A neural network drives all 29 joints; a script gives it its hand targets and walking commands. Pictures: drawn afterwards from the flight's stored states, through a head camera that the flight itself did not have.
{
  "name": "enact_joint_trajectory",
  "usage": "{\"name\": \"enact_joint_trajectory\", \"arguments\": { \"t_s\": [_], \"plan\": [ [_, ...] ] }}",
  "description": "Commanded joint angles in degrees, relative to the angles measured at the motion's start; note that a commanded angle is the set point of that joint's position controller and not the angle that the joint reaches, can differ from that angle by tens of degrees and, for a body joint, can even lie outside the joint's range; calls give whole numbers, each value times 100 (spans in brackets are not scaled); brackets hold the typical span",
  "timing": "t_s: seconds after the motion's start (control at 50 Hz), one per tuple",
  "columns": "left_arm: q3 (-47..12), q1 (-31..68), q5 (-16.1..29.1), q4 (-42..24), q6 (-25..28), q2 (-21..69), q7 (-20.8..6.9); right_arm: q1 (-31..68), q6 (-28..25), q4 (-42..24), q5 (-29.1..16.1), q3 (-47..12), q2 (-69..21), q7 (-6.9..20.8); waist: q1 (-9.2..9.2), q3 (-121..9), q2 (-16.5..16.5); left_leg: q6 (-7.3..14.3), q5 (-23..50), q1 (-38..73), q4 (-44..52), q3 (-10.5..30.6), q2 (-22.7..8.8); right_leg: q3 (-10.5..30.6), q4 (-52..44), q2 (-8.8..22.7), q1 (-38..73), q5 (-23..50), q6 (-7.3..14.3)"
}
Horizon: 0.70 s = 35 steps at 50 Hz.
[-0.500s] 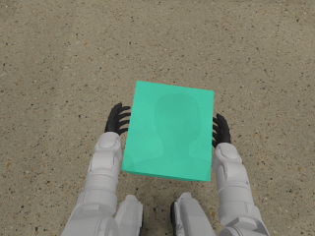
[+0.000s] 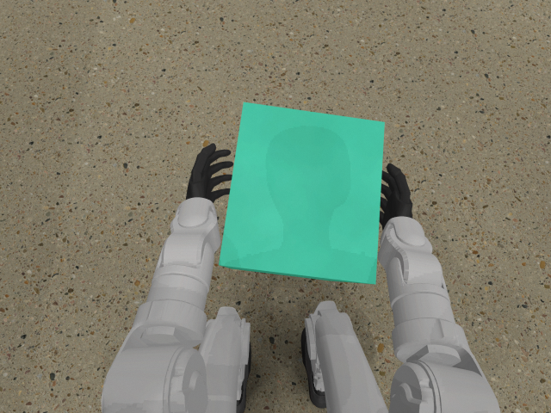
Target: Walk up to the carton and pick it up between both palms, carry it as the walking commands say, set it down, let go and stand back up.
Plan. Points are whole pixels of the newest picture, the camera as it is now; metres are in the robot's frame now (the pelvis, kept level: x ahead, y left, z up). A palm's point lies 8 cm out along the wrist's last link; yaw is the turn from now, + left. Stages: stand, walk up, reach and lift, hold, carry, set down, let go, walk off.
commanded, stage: set down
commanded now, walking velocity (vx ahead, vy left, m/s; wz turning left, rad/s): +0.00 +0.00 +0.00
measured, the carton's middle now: (295, 207) +0.43 -0.04 -0.14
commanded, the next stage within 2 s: none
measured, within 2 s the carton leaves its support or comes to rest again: neither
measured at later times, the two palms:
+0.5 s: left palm (210, 200) +0.45 +0.11 -0.16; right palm (374, 213) +0.42 -0.18 -0.17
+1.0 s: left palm (217, 202) +0.47 +0.11 -0.25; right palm (358, 212) +0.45 -0.18 -0.26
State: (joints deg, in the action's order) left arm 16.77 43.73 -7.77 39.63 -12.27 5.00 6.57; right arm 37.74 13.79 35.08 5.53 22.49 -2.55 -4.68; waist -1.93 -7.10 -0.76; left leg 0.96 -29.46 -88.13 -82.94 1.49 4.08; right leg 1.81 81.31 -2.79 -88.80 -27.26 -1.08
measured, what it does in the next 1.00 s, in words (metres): lowers itself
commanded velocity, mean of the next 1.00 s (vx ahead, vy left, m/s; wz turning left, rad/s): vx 0.00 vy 0.00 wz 0.00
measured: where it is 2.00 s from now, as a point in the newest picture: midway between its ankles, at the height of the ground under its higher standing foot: (277, 384)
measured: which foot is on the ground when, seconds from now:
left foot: down 0.00-1.00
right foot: down 0.00-1.00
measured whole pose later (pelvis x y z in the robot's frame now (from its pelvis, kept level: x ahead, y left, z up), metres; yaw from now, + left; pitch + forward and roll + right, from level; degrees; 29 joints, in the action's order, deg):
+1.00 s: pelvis -0.03 -0.01 -0.14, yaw +0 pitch +42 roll +0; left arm 18.5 65.3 -5.5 43.7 -15.6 -1.8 8.2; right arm 60.4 17.1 40.8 4.2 22.3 4.6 -5.9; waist -1.1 1.9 -1.0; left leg -0.8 -32.8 -117.9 -108.8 1.5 5.5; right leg 1.0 107.3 -3.8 -118.9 -30.4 -1.2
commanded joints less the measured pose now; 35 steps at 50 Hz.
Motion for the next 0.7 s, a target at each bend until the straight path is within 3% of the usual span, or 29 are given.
{"name": "enact_joint_trajectory", "arguments": {
  "t_s": [0.0, 0.1, 0.14, 0.26, 0.28, 0.42, 0.48, 0.62, 0.64, 0.68],
  "plan": [
    [-2961, 3384, 467, -52, 100, 5808, -991, 4476, -192, -470, -492, -3515, -5302, 1193, -163, -5547, -73, -253, 1776, 2764, 661, 155, 635, -184, -360, -710, 2381, 1646, -34],
    [-2924, 3721, 515, -107, 58, 5777, -985, 4824, -133, -579, -511, -3495, -5354, 1181, -206, -5923, 5, -238, 1801, 2533, 343, 87, 681, -263, -65, -711, 2252, 1690, -72],
    [-2895, 3879, 547, -111, 41, 5701, -981, 4959, -106, -510, -561, -3507, -5361, 1180, -122, -5890, -14, -234, 1706, 2350, 233, 55, 687, -229, 29, -706, 2195, 1631, -74],
    [-2824, 4160, 546, -34, -26, 5680, -979, 5339, -66, -542, -609, -3485, -5339, 1151, -94, -6098, -12, -238, 1701, 2061, -91, -14, 710, -283, 349, -722, 1979, 1643, -92],
    [-2834, 4236, 590, -41, -34, 5702, -984, 5345, -55, -484, -571, -3459, -5281, 1145, -177, -6122, 5, -251, 1698, 1974, -154, -23, 720, -288, 387, -718, 1979, 1662, -80],
    [-2660, 4472, 582, 125, -91, 5502, -1001, 5849, -12, -485, -665, -3456, -5231, 1109, -42, -6191, 75, -215, 1549, 1510, -489, -113, 735, -299, 682, -703, 1782, 1560, -124],
    [-2692, 4903, 643, -56, -66, 5446, -1006, 5931, 4, -394, -620, -3354, -5253, 1119, -119, -6315, 100, -226, 1568, 1350, -648, -131, 730, -329, 840, -718, 1644, 1615, -108],
    [-2647, 5084, 675, 43, -134, 5436, -1018, 6346, 1, -450, -683, -3360, -5132, 1122, -42, -6609, 22, -233, 1670, 1109, -977, -202, 737, -367, 1174, -701, 1492, 1725, -103],
    [-2670, 5241, 721, -24, -119, 5420, -1014, 6328, 26, -386, -647, -3351, -5127, 1115, -117, -6651, 99, -241, 1655, 1076, -1054, -213, 735, -365, 1195, -697, 1485, 1696, -93],
    [-2566, 5178, 667, 131, -156, 5327, -1002, 6539, 35, -370, -679, -3337, -5057, 1127, -43, -6546, 88, -222, 1588, 959, -1119, -223, 731, -391, 1305, -684, 1302, 1622, -112]
  ]
}}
